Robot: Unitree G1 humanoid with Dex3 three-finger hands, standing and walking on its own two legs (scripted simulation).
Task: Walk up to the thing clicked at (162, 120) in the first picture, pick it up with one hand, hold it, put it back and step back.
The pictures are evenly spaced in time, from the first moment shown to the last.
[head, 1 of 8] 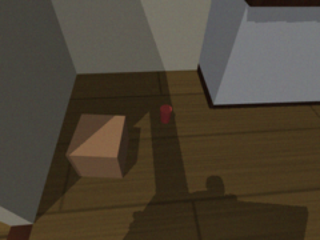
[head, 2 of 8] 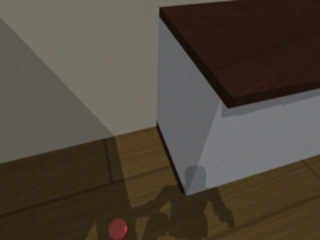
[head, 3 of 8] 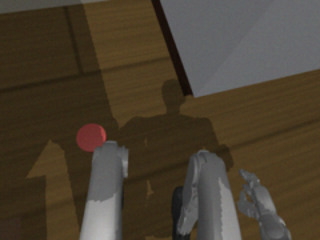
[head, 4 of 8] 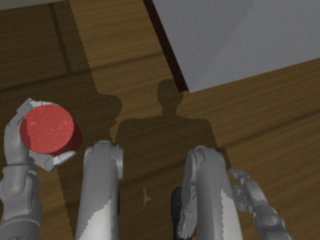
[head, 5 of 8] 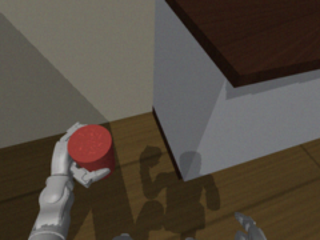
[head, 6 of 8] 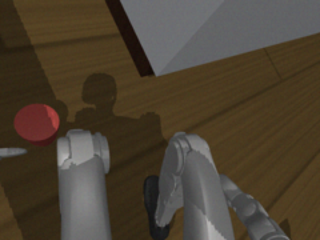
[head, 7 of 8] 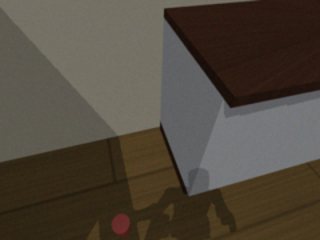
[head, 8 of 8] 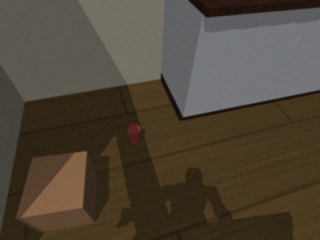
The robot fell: no
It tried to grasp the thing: yes
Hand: left
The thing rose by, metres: 0.70
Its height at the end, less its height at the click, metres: +0.00
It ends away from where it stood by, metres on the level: 0.02
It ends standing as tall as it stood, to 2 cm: yes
